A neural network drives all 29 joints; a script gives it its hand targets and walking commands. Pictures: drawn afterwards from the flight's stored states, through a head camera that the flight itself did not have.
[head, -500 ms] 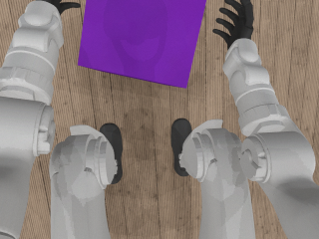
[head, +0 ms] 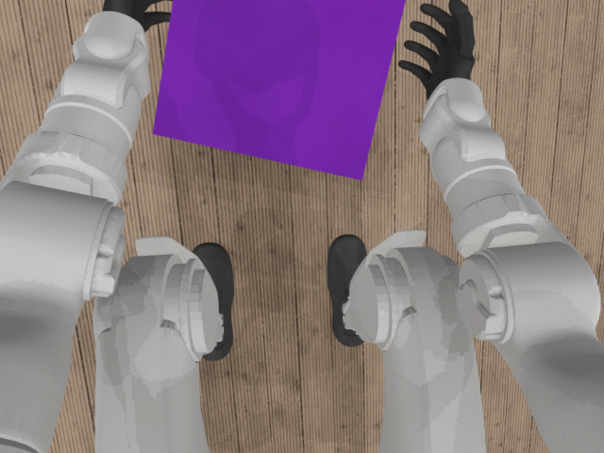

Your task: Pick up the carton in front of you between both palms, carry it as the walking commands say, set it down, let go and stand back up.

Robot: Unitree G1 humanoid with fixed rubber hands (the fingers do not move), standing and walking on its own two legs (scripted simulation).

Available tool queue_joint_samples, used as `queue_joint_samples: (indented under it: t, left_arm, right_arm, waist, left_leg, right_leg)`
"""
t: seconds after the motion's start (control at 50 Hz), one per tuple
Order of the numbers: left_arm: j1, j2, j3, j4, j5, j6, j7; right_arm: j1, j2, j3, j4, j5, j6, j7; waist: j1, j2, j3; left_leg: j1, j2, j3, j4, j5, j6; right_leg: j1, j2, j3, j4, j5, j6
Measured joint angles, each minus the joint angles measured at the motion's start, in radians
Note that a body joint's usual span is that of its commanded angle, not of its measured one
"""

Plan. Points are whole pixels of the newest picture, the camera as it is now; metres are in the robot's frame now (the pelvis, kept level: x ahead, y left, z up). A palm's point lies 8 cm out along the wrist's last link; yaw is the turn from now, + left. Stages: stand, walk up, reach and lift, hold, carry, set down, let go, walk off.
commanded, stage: reach and lift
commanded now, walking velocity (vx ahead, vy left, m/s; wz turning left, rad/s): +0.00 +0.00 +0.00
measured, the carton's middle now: (275, 80) +0.50 +0.03 -0.25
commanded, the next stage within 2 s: none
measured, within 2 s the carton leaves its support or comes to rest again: leaves its support in 0.40 s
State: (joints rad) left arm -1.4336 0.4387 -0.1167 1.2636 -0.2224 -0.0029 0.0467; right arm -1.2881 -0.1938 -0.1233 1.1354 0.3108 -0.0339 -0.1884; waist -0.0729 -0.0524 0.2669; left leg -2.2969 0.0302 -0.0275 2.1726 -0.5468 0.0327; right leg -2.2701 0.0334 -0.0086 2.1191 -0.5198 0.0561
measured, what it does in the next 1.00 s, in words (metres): rises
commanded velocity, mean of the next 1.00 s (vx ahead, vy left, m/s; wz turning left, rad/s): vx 0.00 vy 0.00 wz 0.00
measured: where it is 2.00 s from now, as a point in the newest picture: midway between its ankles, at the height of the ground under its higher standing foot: (284, 314)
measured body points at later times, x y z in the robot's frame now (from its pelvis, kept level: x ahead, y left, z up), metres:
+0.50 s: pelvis +0.00 +0.00 -0.01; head +0.33 +0.06 +0.28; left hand +0.54 +0.17 -0.17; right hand +0.53 -0.13 -0.15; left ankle +0.11 +0.12 -0.34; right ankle +0.13 -0.13 -0.34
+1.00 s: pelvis +0.01 -0.02 +0.11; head +0.25 +0.04 +0.48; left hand +0.49 +0.19 +0.04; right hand +0.49 -0.11 +0.04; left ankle +0.11 +0.12 -0.34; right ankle +0.13 -0.13 -0.34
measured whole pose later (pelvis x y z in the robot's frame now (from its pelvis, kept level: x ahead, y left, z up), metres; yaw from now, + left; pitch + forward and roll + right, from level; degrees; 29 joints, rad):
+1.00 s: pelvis +0.01 -0.02 +0.11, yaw +6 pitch +42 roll -2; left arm -1.03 0.10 0.32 0.82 0.19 0.31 0.02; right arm -0.90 0.11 -0.53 0.61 -0.15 0.30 -0.12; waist -0.03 -0.02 -0.17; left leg -2.03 -0.05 -0.05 1.79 -0.49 -0.02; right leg -2.00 0.08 0.04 1.79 -0.52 0.05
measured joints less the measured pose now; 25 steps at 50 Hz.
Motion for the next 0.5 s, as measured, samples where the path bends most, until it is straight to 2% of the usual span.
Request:
queue_joint_samples:
  t: [0.12, 0.18, 0.3, 0.36, 0.42, 0.5]
  left_arm:
    - [-0.043, -0.025, -0.035, 0.023, -0.017, -0.009, 0.009]
    - [-0.069, -0.033, -0.054, 0.054, -0.014, -0.006, 0.018]
    - [-0.114, -0.056, -0.026, 0.092, 0.038, 0.042, 0.022]
    - [-0.106, -0.069, -0.004, 0.071, 0.069, 0.072, 0.028]
    - [-0.065, -0.082, 0.001, 0.019, 0.073, 0.089, 0.046]
    - [0.024, -0.100, 0.008, -0.097, 0.064, 0.113, 0.065]
  right_arm:
    - [-0.057, 0.025, 0.012, 0.022, 0.000, -0.008, 0.001]
    - [-0.081, 0.045, -0.035, 0.046, -0.025, -0.014, -0.033]
    - [-0.095, 0.061, -0.163, 0.051, -0.111, 0.015, -0.027]
    - [-0.080, 0.062, -0.189, 0.022, -0.134, 0.049, -0.025]
    - [-0.053, 0.060, -0.184, -0.026, -0.124, 0.076, -0.031]
    - [0.040, 0.077, -0.183, -0.157, -0.105, 0.110, -0.034]
  waist:
    - [0.005, -0.010, 0.018]
    - [0.006, -0.011, 0.019]
    - [0.005, -0.014, 0.002]
    - [0.004, -0.016, -0.010]
    - [0.007, -0.020, -0.022]
    - [0.008, -0.022, -0.058]
  left_leg:
    - [0.007, -0.001, -0.001, -0.016, 0.013, -0.002]
    - [0.003, -0.006, -0.002, -0.021, 0.020, -0.003]
    - [-0.025, -0.019, -0.005, -0.007, 0.030, -0.003]
    - [-0.040, -0.027, -0.007, 0.008, 0.033, -0.004]
    - [-0.042, -0.028, -0.005, 0.021, 0.030, -0.004]
    - [-0.029, -0.036, -0.005, 0.021, 0.025, -0.010]
  right_leg:
    - [0.005, 0.000, -0.001, -0.015, 0.013, -0.004]
    - [0.005, -0.005, -0.002, -0.018, 0.015, -0.005]
    - [-0.015, -0.002, 0.002, -0.002, 0.015, 0.006]
    - [-0.024, 0.014, 0.011, 0.015, 0.010, 0.018]
    - [-0.027, 0.028, 0.020, 0.029, 0.004, 0.029]
    - [-0.014, 0.039, 0.031, 0.036, -0.009, 0.037]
